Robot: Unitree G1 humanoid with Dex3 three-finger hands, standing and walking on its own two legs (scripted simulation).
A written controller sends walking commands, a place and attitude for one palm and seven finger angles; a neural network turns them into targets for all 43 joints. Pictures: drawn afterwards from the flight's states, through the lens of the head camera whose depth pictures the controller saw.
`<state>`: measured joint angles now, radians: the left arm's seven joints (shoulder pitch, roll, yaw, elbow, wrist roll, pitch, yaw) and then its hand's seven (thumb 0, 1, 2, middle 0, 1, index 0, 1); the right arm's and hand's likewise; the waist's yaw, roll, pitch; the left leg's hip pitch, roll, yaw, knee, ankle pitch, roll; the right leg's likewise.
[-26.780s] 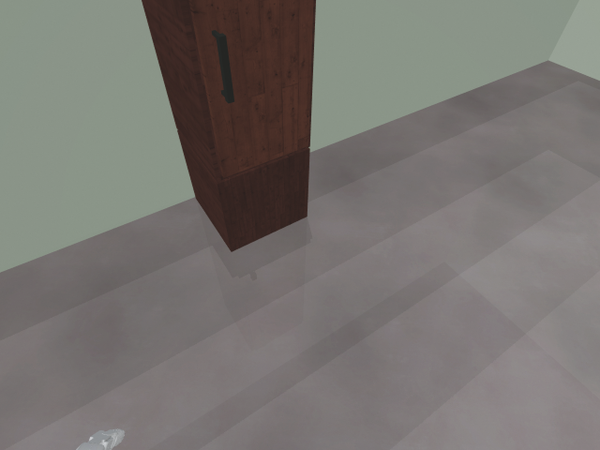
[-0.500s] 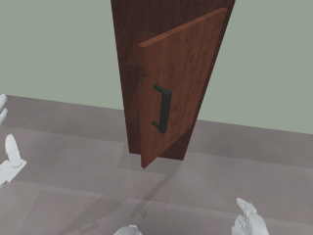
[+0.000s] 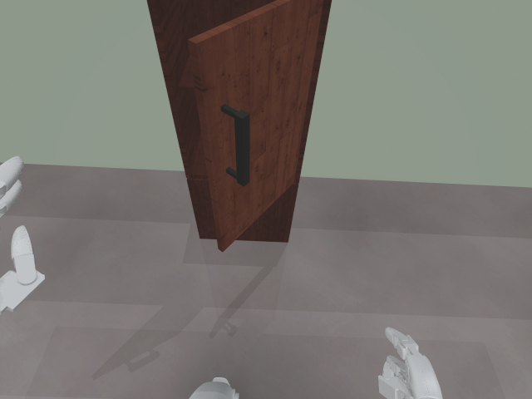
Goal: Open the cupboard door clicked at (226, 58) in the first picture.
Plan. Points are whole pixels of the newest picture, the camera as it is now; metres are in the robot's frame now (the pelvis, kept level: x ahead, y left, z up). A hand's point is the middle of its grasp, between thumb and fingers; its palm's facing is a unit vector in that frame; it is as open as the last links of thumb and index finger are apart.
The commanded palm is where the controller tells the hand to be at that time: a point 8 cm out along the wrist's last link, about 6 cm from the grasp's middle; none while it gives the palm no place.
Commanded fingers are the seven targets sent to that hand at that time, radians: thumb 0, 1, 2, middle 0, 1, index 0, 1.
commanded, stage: stop stepping back and stand still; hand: left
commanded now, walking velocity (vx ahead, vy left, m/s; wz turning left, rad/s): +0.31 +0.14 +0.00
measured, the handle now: (235, 147) +0.55 +0.11 +0.04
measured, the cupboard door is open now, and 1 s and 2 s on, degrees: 53 53 53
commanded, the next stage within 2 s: let the arm hang, fingers relaxed in 1.28 s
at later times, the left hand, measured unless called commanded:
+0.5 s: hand out of the picture +0.13 +0.26 +0.17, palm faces +0.49 -0.74 -0.45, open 7.4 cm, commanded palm +0.07 +0.29 +0.19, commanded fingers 0.00 0.90 0.90 -0.20 -0.30 -0.20 -0.30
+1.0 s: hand out of the picture +0.10 +0.29 +0.16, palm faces +0.46 -0.76 -0.46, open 7.4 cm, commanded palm +0.05 +0.32 +0.19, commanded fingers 0.00 0.90 0.90 -0.20 -0.30 -0.20 -0.30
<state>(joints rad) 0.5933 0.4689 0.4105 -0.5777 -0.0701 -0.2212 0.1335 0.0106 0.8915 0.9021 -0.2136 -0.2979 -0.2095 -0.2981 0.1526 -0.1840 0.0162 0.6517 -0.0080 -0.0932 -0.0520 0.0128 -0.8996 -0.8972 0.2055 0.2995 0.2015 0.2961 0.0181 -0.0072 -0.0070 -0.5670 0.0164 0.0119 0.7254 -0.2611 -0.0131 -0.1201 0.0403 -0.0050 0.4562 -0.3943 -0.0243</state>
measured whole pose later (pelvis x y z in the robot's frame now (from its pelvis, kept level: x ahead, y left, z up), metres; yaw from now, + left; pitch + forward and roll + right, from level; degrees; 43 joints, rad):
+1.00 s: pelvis -0.08 +0.02 +0.01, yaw +3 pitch -1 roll -1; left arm 0.55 0.38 0.39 -0.43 -0.04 -0.20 0.15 0.01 0.89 0.90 -0.21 -0.30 -0.21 -0.30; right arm 0.20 -0.19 0.02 0.61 0.00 -0.12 -0.07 0.01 -0.90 -0.90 0.20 0.30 0.20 0.30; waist 0.01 0.01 0.02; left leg -0.23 0.03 0.06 0.47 -0.22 0.01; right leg -0.20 0.00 -0.05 0.43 -0.22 0.00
